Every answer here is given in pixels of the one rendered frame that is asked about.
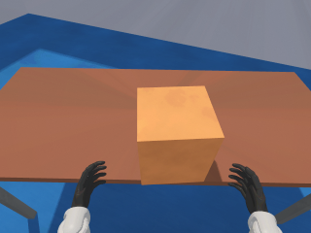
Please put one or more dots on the carton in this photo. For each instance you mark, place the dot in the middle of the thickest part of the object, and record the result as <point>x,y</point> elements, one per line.
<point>178,134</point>

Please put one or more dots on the left robot hand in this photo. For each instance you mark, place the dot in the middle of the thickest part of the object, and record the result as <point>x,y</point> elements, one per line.
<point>86,184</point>

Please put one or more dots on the robot right forearm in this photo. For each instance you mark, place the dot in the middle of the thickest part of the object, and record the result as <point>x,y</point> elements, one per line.
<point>263,222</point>

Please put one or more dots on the table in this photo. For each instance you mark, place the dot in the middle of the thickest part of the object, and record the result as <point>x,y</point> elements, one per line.
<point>54,122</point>

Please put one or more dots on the right robot hand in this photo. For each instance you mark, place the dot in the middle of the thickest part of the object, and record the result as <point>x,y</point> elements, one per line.
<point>251,188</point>

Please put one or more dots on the robot left forearm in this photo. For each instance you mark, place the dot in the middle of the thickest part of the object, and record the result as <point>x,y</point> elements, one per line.
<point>76,220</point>

